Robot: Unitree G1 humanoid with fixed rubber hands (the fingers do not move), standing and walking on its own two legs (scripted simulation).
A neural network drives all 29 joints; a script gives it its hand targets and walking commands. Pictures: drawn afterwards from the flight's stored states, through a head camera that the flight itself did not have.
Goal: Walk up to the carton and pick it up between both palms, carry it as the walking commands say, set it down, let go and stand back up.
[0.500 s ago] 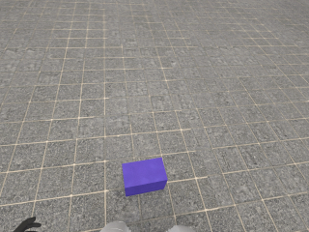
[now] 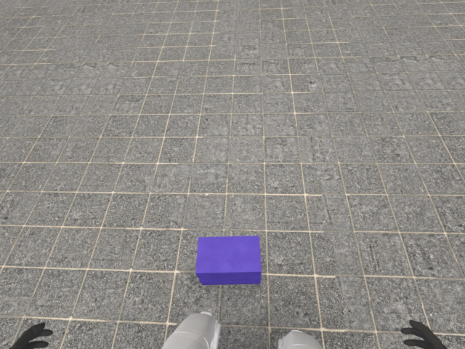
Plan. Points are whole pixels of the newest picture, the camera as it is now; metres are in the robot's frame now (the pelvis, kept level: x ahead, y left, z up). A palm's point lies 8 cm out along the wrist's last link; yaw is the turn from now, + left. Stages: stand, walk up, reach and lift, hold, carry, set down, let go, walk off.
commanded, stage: walk up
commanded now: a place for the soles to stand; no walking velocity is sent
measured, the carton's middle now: (229, 261) +0.47 +0.07 -0.66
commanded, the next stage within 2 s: none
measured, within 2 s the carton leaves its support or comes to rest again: neither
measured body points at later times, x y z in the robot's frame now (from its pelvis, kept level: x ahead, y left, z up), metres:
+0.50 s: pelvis +0.01 +0.04 +0.00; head +0.03 +0.04 +0.45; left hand +0.04 +0.37 -0.10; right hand +0.17 -0.28 -0.09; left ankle -0.01 +0.16 -0.71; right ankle +0.06 -0.07 -0.72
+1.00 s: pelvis +0.02 +0.05 +0.02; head +0.04 +0.05 +0.47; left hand +0.11 +0.38 -0.08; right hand +0.18 -0.25 -0.08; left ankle +0.00 +0.16 -0.72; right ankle +0.06 -0.08 -0.72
